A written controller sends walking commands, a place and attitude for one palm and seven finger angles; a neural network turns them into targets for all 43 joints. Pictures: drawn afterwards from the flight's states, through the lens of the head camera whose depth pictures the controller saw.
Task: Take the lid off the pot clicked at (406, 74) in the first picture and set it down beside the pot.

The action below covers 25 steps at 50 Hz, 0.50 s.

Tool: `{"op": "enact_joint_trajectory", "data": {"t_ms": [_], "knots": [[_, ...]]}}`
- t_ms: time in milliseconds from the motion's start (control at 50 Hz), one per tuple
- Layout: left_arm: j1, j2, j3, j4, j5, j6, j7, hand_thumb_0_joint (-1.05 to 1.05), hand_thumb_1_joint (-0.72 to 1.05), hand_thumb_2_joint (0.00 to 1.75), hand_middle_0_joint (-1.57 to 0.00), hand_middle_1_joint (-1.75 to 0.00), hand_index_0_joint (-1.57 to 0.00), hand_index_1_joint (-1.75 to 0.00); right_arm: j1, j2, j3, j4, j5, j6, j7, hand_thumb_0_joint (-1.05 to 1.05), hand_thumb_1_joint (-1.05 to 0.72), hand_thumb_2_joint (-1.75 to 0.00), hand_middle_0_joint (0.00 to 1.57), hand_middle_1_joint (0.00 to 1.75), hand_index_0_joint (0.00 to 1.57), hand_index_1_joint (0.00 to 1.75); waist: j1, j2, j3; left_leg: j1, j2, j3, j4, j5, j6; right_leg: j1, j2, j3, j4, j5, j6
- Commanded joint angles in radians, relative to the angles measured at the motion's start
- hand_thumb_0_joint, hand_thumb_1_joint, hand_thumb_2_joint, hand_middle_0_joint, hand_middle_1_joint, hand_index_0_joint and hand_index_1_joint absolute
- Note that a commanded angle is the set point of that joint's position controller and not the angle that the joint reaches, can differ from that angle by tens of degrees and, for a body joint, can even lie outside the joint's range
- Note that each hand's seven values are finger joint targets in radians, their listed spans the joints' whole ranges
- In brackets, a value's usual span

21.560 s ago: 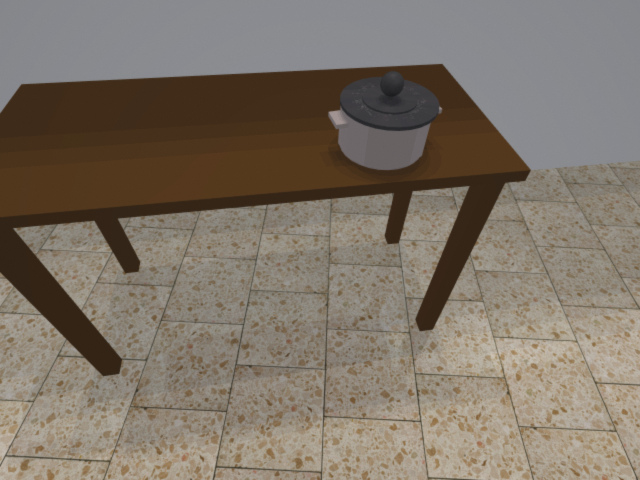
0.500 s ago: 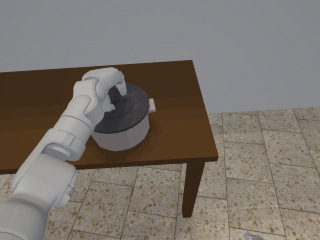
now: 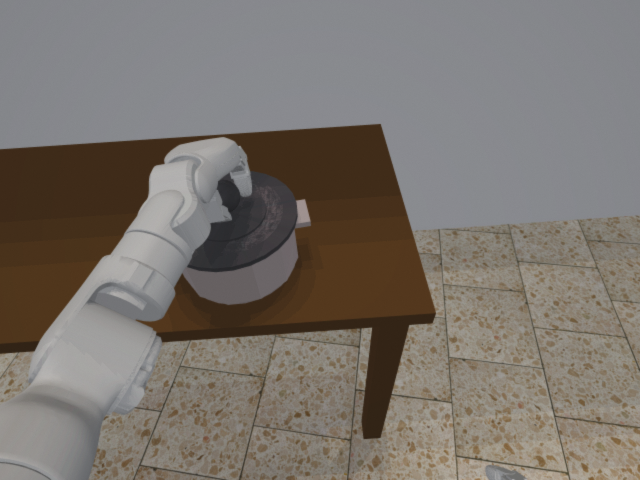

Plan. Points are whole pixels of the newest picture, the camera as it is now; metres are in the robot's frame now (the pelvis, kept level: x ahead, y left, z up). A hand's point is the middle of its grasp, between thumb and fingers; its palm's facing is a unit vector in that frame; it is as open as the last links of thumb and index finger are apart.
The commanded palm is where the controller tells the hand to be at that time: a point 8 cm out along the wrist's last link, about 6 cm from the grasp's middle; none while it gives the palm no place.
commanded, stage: close the fingers and squeeze the knob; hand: left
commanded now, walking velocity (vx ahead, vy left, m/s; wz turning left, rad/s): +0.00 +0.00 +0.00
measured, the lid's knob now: (223, 196) +0.47 +0.14 +0.11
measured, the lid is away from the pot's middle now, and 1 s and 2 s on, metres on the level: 0.01 0.01 0.02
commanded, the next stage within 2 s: lift the lid straight up in 0.56 s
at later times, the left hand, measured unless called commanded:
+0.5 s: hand (217, 201) +0.44 +0.14 +0.13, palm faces -0.35 -0.09 -0.93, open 7.4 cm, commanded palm +0.43 +0.14 +0.20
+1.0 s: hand (219, 191) +0.45 +0.13 +0.15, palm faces -0.33 -0.10 -0.94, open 7.4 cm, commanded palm +0.44 +0.14 +0.23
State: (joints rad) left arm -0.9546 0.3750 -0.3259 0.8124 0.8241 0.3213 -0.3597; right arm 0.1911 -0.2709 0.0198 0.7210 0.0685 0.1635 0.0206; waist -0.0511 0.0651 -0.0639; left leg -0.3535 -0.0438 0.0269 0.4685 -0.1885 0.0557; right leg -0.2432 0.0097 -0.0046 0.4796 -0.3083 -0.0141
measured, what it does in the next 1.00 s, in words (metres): stands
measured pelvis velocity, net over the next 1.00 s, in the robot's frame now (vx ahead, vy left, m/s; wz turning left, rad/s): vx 0.01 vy -0.01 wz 0.01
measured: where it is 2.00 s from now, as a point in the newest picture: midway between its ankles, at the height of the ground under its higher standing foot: outside the picture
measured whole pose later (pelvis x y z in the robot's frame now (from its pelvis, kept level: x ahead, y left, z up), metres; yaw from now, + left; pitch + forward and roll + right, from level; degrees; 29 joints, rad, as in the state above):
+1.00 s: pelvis +0.01 -0.01 +0.00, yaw +1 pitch +4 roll +0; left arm -0.96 0.40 -0.36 0.73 0.81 0.32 -0.41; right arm 0.17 -0.28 0.02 0.72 0.06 0.14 0.01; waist -0.04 0.07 -0.05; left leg -0.34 -0.04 0.01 0.46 -0.19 0.04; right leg -0.22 0.01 -0.02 0.46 -0.31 -0.03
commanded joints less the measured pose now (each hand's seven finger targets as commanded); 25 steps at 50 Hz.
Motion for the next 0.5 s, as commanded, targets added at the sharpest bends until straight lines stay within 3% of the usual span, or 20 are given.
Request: {"op": "enact_joint_trajectory", "data": {"t_ms": [0,40,80,100,120,180,220,260,300,340,380,400,440,480], "knots": [[-0.547,0.214,0.078,-0.205,0.029,0.005,0.039,0.0,0.44,0.75,-0.77,-1.01,-0.76,-1.01,-0.078,-0.131,-0.037,-0.121,0.003,-0.03,-0.011,0.0,-0.9,-0.9,0.2,0.3,0.2,0.3,-0.001,-0.078,-0.345,0.307,-0.022,-0.049,-0.007,0.262,0.018,-0.03,0.052,-0.008,-0.046,0.359,-0.023],[-0.524,0.176,0.053,-0.195,0.033,0.008,0.036,0.0,0.44,0.77,-0.76,-1.01,-0.75,-1.0,-0.083,-0.128,-0.038,-0.122,0.0,-0.031,-0.009,0.0,-0.9,-0.9,0.2,0.3,0.2,0.3,-0.006,-0.073,-0.336,0.324,-0.021,-0.052,0.002,0.279,0.019,-0.052,0.055,-0.011,-0.048,0.354,-0.025],[-0.519,0.245,0.111,-0.209,0.036,0.008,0.041,0.0,0.45,0.78,-0.76,-1.01,-0.75,-1.0,-0.078,-0.134,-0.036,-0.123,0.0,-0.03,-0.009,0.0,-0.9,-0.9,0.2,0.3,0.2,0.3,0.006,-0.077,-0.349,0.313,-0.021,-0.052,0.0,0.273,0.016,-0.029,0.055,-0.011,-0.046,0.36,-0.026],[-0.527,0.231,0.094,-0.225,0.035,0.004,0.04,0.0,0.46,0.78,-0.76,-1.01,-0.75,-1.0,-0.088,-0.132,-0.033,-0.128,0.0,-0.031,-0.009,0.0,-0.9,-0.9,0.2,0.3,0.2,0.3,0.006,-0.061,-0.368,0.321,-0.023,-0.055,0.001,0.285,0.015,-0.023,0.054,-0.011,-0.039,0.368,-0.027],[-0.517,0.214,0.088,-0.21,0.037,0.005,0.036,0.0,0.47,0.78,-0.76,-1.01,-0.75,-1.0,-0.082,-0.13,-0.038,-0.128,-0.003,-0.033,-0.01,0.0,-0.9,-0.9,0.2,0.3,0.2,0.3,0.002,-0.089,-0.367,0.321,-0.023,-0.053,0.005,0.29,0.018,-0.025,0.055,-0.013,-0.044,0.374,-0.026],[-0.53,0.194,0.061,-0.191,0.029,0.015,0.033,0.0,0.5,0.8,-0.78,-1.01,-0.76,-1.0,-0.088,-0.13,-0.034,-0.12,0.003,-0.025,-0.012,0.0,-0.9,-0.9,0.2,0.3,0.2,0.3,-0.008,-0.102,-0.328,0.294,-0.024,-0.047,-0.001,0.246,0.02,-0.036,0.053,-0.01,-0.05,0.352,-0.021],[-0.56,0.218,0.082,-0.208,0.034,0.016,0.035,0.0,0.52,0.81,-0.78,-1.01,-0.77,-1.0,-0.085,-0.135,-0.037,-0.116,0.0,-0.024,-0.014,0.0,-0.9,-0.9,0.2,0.3,0.2,0.3,-0.005,-0.091,-0.35,0.308,-0.023,-0.048,-0.003,0.256,0.017,-0.032,0.054,-0.011,-0.05,0.355,-0.024],[-0.556,0.177,0.048,-0.161,0.032,0.023,0.032,0.0,0.54,0.81,-0.79,-1.02,-0.78,-1.01,-0.083,-0.127,-0.033,-0.11,0.001,-0.026,-0.015,0.0,-0.9,-0.9,0.2,0.3,0.2,0.3,-0.013,-0.087,-0.321,0.303,-0.026,-0.05,0.002,0.246,0.018,-0.055,0.055,-0.011,-0.05,0.349,-0.024],[-0.575,0.177,0.045,-0.197,0.033,0.019,0.029,0.0,0.56,0.82,-0.8,-1.02,-0.79,-1.01,-0.089,-0.128,-0.033,-0.115,0.001,-0.027,-0.014,0.0,-0.9,-0.9,0.2,0.3,0.2,0.3,-0.011,-0.064,-0.344,0.316,-0.027,-0.05,0.001,0.248,0.017,-0.048,0.053,-0.008,-0.048,0.353,-0.024],[-0.558,0.207,0.073,-0.213,0.037,0.009,0.027,0.0,0.58,0.83,-0.81,-1.03,-0.8,-1.02,-0.085,-0.131,-0.035,-0.119,-0.003,-0.03,-0.015,0.0,-0.9,-0.9,0.2,0.3,0.2,0.3,-0.006,-0.079,-0.384,0.328,-0.027,-0.05,0.011,0.279,0.02,-0.024,0.051,-0.004,-0.044,0.386,-0.023],[-0.534,0.152,0.033,-0.236,0.024,0.008,0.021,0.0,0.6,0.84,-0.82,-1.03,-0.81,-1.03,-0.094,-0.123,-0.036,-0.126,-0.001,-0.031,-0.01,0.0,-0.9,-0.9,0.2,0.3,0.2,0.3,-0.007,-0.075,-0.384,0.339,-0.028,-0.052,0.016,0.303,0.019,-0.026,0.05,-0.006,-0.037,0.406,-0.022],[-0.523,0.139,0.025,-0.212,0.019,0.013,0.018,0.0,0.61,0.85,-0.82,-1.03,-0.81,-1.03,-0.095,-0.123,-0.034,-0.122,0.0,-0.028,-0.011,0.0,-0.9,-0.9,0.2,0.3,0.2,0.3,-0.012,-0.098,-0.351,0.324,-0.028,-0.051,0.012,0.287,0.019,-0.038,0.052,-0.012,-0.043,0.39,-0.021],[-0.546,0.191,0.062,-0.21,0.016,0.014,0.017,0.0,0.63,0.86,-0.84,-1.04,-0.82,-1.04,-0.086,-0.132,-0.036,-0.115,-0.001,-0.026,-0.015,0.0,-0.9,-0.9,0.2,0.3,0.2,0.3,-0.012,-0.12,-0.34,0.307,-0.028,-0.045,0.005,0.266,0.023,-0.024,0.051,-0.005,-0.052,0.397,-0.018],[-0.57,0.207,0.07,-0.208,0.017,0.011,0.018,0.0,0.65,0.87,-0.84,-1.04,-0.83,-1.04,-0.09,-0.13,-0.033,-0.115,-0.002,-0.03,-0.018,0.0,-0.9,-0.9,0.2,0.3,0.2,0.3,-0.01,-0.111,-0.354,0.303,-0.033,-0.044,0.007,0.26,0.025,-0.013,0.048,0.001,-0.049,0.407,-0.018]]}}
